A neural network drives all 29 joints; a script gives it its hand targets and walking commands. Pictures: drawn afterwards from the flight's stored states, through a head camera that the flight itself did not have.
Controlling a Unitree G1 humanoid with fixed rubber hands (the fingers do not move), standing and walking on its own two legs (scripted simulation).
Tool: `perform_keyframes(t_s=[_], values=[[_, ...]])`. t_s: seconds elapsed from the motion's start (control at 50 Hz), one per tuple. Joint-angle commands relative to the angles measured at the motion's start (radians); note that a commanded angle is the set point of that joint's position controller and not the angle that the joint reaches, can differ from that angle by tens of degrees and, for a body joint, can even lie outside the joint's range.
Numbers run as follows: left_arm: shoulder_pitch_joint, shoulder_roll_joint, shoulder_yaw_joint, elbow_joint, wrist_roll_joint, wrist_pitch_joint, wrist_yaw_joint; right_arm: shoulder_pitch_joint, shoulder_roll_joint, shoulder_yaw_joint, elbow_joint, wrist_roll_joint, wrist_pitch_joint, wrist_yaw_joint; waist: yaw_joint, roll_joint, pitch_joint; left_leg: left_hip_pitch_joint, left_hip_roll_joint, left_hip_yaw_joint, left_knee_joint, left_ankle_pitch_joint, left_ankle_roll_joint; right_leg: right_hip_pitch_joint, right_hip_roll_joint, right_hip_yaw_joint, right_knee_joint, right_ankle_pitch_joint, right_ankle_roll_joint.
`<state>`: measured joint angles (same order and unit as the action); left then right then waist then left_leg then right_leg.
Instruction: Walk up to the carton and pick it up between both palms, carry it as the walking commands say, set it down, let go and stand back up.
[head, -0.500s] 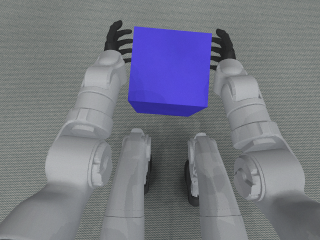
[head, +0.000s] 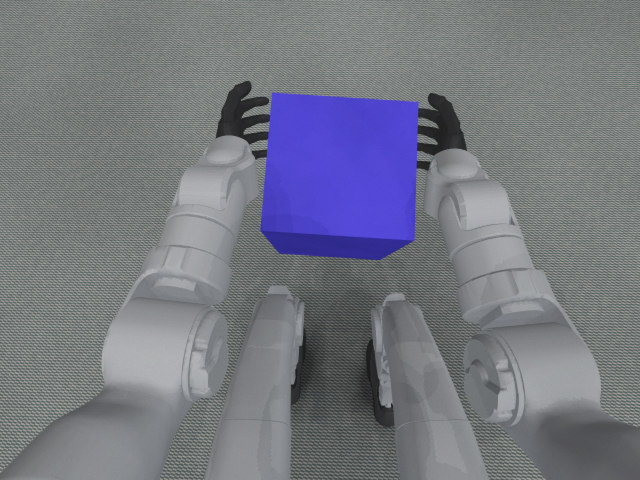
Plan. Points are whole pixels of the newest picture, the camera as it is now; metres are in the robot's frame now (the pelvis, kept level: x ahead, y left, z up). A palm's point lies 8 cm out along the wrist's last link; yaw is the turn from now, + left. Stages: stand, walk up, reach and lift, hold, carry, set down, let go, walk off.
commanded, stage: reach and lift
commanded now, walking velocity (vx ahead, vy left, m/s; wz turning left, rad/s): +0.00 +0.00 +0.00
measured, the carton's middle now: (335, 192) +0.46 +0.01 -0.09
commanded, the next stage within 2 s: none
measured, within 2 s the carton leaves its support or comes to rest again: neither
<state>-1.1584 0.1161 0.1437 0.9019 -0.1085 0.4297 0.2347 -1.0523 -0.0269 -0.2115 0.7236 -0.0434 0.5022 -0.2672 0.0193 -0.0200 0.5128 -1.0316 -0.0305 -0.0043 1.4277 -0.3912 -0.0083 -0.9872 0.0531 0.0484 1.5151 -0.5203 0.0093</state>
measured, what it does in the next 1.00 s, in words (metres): rises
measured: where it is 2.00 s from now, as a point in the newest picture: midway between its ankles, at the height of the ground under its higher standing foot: (336, 386)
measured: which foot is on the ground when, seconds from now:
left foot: down 0.00-1.00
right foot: down 0.00-1.00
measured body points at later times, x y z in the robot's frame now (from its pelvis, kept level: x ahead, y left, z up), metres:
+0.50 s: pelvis +0.04 +0.00 +0.07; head +0.11 +0.00 +0.51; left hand +0.46 +0.14 +0.09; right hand +0.46 -0.11 +0.09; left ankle +0.18 +0.12 -0.57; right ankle +0.13 -0.11 -0.57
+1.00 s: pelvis +0.12 +0.00 +0.13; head +0.10 +0.00 +0.58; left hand +0.46 +0.13 +0.15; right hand +0.45 -0.13 +0.15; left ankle +0.18 +0.12 -0.57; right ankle +0.13 -0.11 -0.57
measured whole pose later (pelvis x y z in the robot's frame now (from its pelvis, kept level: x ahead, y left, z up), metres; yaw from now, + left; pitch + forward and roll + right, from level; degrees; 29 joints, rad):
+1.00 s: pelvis +0.12 +0.00 +0.13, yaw +0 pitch +1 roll +1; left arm -0.56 -0.13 0.22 0.78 0.17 0.48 0.20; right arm -0.47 0.19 -0.37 0.63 -0.18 0.51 -0.18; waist 0.02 -0.02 -0.08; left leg -0.51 -0.03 -0.03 0.83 -0.33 -0.01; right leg -0.46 0.04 0.06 0.88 -0.43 0.00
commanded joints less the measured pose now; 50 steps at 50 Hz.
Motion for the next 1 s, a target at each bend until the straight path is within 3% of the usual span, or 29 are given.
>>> perform_keyframes(t_s=[0.0, 0.1, 0.14, 0.2, 0.24, 0.38, 0.44, 0.5, 0.52, 0.54, 0.62, 0.72, 0.8, 0.86, 0.92, 0.94, 0.98], values=[[-0.758, -1.379, -0.336, -0.381, -0.081, 0.001, -0.323, -0.962, 1.286, 0.488, -0.321, 0.227, -0.096, 0.340, 0.047, 0.024, -2.115, 0.666, -0.121, -0.050, -0.267, 0.119, -0.030, 0.310, 0.097, -0.004, -0.411, 0.134, -0.013], [-0.751, -1.361, -0.322, -0.377, -0.076, 0.007, -0.335, -0.954, 1.295, 0.482, -0.310, 0.226, -0.086, 0.348, 0.057, 0.014, -2.070, 0.675, -0.112, -0.052, -0.315, 0.096, -0.025, 0.324, 0.090, 0.005, -0.465, 0.102, -0.013], [-0.727, -1.384, -0.343, -0.416, -0.088, 0.009, -0.337, -0.935, 1.313, 0.504, -0.347, 0.232, -0.083, 0.346, 0.053, 0.008, -2.127, 0.711, -0.114, -0.052, -0.323, 0.153, -0.025, 0.396, 0.091, 0.005, -0.478, 0.164, -0.011], [-0.693, -1.368, -0.298, -0.350, -0.061, 0.011, -0.346, -0.937, 1.325, 0.481, -0.313, 0.226, -0.082, 0.352, 0.069, -0.001, -2.008, 0.672, -0.109, -0.047, -0.360, 0.110, -0.017, 0.394, 0.080, 0.020, -0.522, 0.113, -0.008], [-0.704, -1.397, -0.316, -0.369, -0.069, 0.008, -0.351, -0.935, 1.342, 0.482, -0.321, 0.229, -0.085, 0.354, 0.063, 0.002, -2.034, 0.708, -0.110, -0.046, -0.372, 0.128, -0.021, 0.422, 0.080, 0.017, -0.537, 0.132, -0.009], [-0.606, -1.447, -0.246, -0.293, 0.009, -0.010, -0.363, -0.797, 1.395, 0.365, -0.174, 0.151, -0.100, 0.366, 0.033, 0.005, -1.695, 0.670, -0.102, -0.057, -0.447, 0.119, -0.006, 0.402, 0.068, 0.012, -0.624, 0.138, -0.014], [-0.482, -1.462, -0.145, -0.137, 0.088, -0.014, -0.372, -0.713, 1.405, 0.235, -0.038, 0.089, -0.112, 0.374, 0.024, 0.005, -1.339, 0.608, -0.094, -0.059, -0.506, 0.048, 0.008, 0.318, 0.052, 0.008, -0.689, 0.074, -0.018], [-0.335, -1.449, -0.031, 0.013, 0.190, -0.004, -0.382, -0.538, 1.363, 0.085, 0.143, -0.021, -0.107, 0.371, -0.007, 0.020, -1.029, 0.556, -0.090, -0.068, -0.581, -0.025, 0.013, 0.283, 0.037, 0.007, -0.765, 0.024, -0.028], [-0.336, -1.435, -0.024, 0.007, 0.213, -0.006, -0.386, -0.513, 1.363, 0.068, 0.171, -0.041, -0.108, 0.375, 0.000, 0.021, -1.011, 0.575, -0.088, -0.079, -0.609, -0.043, 0.015, 0.287, 0.038, 0.006, -0.776, 0.015, -0.029], [-0.335, -1.425, -0.031, 0.019, 0.223, -0.002, -0.390, -0.486, 1.347, 0.033, 0.198, -0.064, -0.110, 0.374, -0.019, 0.036, -0.986, 0.575, -0.085, -0.083, -0.622, -0.069, 0.011, 0.289, 0.029, 0.022, -0.798, -0.004, -0.039], [-0.325, -1.430, -0.070, -0.017, 0.226, -0.019, -0.396, -0.431, 1.317, 0.022, 0.198, -0.088, -0.131, 0.378, -0.023, 0.061, -1.011, 0.639, -0.084, -0.103, -0.658, 0.006, 0.004, 0.340, 0.038, 0.021, -0.804, 0.081, -0.053], [-0.275, -1.462, -0.129, -0.106, 0.188, -0.024, -0.385, -0.405, 1.337, 0.083, 0.093, -0.049, -0.137, 0.376, -0.018, 0.059, -1.067, 0.732, -0.078, -0.107, -0.679, 0.147, -0.003, 0.434, 0.043, 0.022, -0.822, 0.211, -0.053], [-0.212, -1.514, -0.266, -0.254, 0.102, -0.012, -0.379, -0.359, 1.380, 0.245, -0.090, 0.035, -0.124, 0.373, -0.016, 0.057, -1.249, 0.842, -0.082, -0.102, -0.674, 0.411, -0.013, 0.605, 0.058, 0.024, -0.819, 0.459, -0.037], [-0.104, -1.526, -0.330, -0.334, 0.048, 0.003, -0.371, -0.337, 1.405, 0.393, -0.223, 0.099, -0.093, 0.372, 0.011, 0.016, -1.307, 0.904, -0.083, -0.109, -0.679, 0.571, -0.014, 0.705, 0.065, 0.030, -0.825, 0.620, -0.015], [-0.001, -1.503, -0.338, -0.343, 0.048, 0.031, -0.371, -0.289, 1.410, 0.472, -0.259, 0.119, -0.048, 0.376, 0.040, -0.005, -1.241, 0.902, -0.087, -0.105, -0.706, 0.591, -0.009, 0.741, 0.058, 0.047, -0.852, 0.667, 0.000], [0.018, -1.507, -0.352, -0.354, 0.037, 0.044, -0.371, -0.277, 1.408, 0.504, -0.284, 0.129, -0.034, 0.375, 0.035, -0.006, -1.217, 0.908, -0.089, -0.104, -0.718, 0.589, -0.009, 0.759, 0.052, 0.052, -0.866, 0.677, 0.002], [0.054, -1.478, -0.353, -0.348, 0.044, 0.061, -0.375, -0.217, 1.412, 0.516, -0.256, 0.125, -0.003, 0.379, 0.049, -0.039, -1.115, 0.908, -0.087, -0.106, -0.748, 0.559, -0.003, 0.746, 0.048, 0.063, -0.898, 0.659, 0.010]])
